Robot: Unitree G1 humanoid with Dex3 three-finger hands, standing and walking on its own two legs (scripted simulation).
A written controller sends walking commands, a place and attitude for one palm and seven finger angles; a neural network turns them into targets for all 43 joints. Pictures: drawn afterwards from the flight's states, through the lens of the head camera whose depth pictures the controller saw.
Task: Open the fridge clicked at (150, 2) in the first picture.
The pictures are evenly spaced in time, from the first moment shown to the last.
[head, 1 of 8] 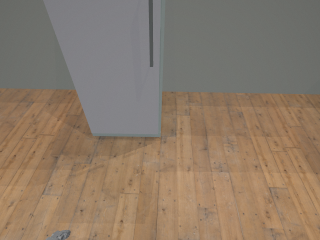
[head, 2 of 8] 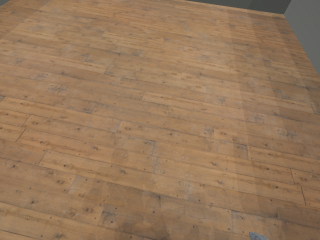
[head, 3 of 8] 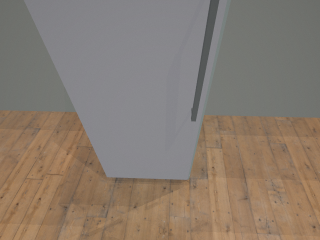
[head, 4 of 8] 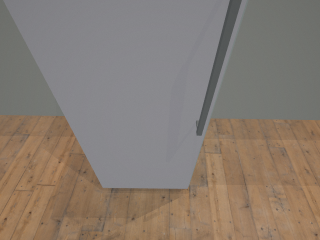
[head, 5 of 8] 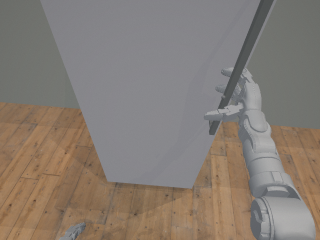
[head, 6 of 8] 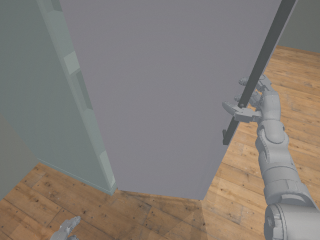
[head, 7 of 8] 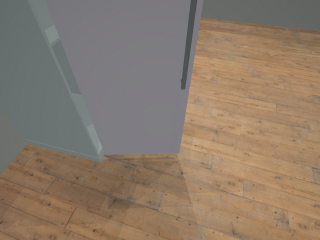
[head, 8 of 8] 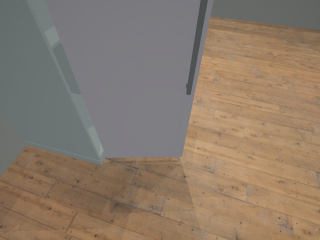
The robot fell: no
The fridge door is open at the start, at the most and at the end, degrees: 0 80 73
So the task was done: yes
